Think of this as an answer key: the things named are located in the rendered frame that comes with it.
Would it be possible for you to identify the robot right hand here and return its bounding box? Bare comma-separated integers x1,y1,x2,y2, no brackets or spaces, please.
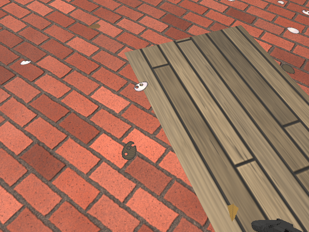
251,218,304,232

